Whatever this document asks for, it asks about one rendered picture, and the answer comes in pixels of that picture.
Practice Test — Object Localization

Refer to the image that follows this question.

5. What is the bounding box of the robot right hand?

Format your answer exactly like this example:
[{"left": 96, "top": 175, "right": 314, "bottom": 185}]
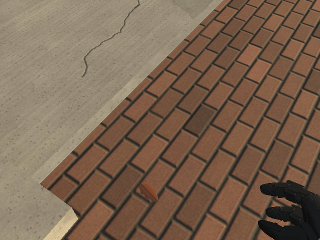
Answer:
[{"left": 258, "top": 180, "right": 320, "bottom": 240}]

